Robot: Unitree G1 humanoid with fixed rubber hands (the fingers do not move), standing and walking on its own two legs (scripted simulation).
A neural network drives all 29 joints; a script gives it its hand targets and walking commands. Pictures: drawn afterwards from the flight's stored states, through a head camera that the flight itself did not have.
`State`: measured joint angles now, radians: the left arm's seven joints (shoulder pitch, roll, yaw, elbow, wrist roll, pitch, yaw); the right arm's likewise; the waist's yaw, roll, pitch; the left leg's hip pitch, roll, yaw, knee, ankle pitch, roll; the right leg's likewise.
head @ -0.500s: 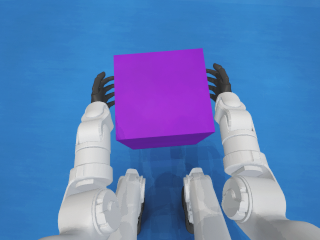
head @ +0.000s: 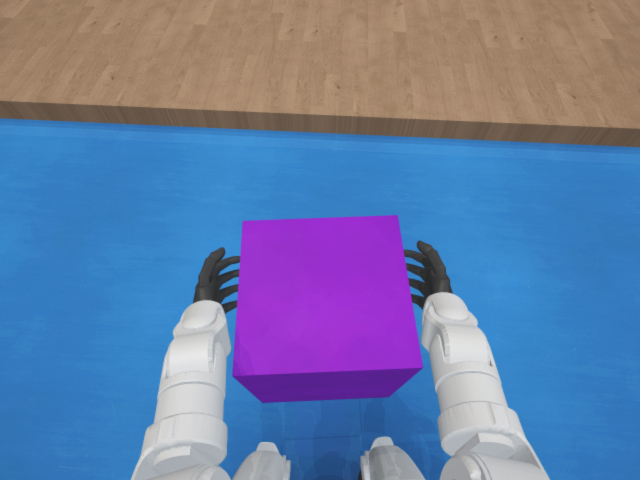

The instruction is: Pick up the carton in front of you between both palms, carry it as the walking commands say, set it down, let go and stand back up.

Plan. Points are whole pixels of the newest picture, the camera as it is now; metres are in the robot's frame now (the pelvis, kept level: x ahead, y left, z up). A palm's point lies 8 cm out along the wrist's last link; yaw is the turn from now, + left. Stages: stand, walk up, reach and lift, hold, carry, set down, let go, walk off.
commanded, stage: reach and lift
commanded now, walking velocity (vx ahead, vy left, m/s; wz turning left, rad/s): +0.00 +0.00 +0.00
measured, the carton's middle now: (323, 318) +0.36 +0.01 -0.10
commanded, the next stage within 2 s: hold in 1.36 s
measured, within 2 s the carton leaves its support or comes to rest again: neither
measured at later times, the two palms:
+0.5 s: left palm (181, 287) +0.31 +0.15 +0.10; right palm (475, 283) +0.32 -0.15 +0.10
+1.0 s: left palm (179, 282) +0.32 +0.15 +0.10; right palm (475, 274) +0.32 -0.14 +0.11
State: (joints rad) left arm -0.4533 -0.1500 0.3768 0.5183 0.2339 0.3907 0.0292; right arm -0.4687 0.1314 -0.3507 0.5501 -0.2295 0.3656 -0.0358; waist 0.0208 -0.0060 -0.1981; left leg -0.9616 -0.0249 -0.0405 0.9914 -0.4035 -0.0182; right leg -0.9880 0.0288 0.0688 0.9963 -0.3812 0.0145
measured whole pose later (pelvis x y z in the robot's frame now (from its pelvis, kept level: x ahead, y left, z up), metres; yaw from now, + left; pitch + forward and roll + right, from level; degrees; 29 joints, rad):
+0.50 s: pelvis +0.02 +0.00 +0.07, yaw +0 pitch -3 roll +0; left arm -0.30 -0.16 0.28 0.40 0.29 0.62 0.01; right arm -0.31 0.16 -0.30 0.41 -0.29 0.59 0.00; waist 0.00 -0.01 -0.04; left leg -0.19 -0.01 -0.05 0.46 -0.23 -0.01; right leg -0.21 0.01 0.07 0.46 -0.21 0.01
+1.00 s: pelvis +0.02 +0.00 +0.08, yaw +0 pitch -4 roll +0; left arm -0.32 -0.17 0.29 0.36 0.31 0.63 -0.01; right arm -0.33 0.17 -0.29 0.36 -0.31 0.63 0.00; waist 0.00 0.00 0.02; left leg -0.13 -0.01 -0.06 0.40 -0.20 -0.01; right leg -0.15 0.01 0.06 0.40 -0.19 0.01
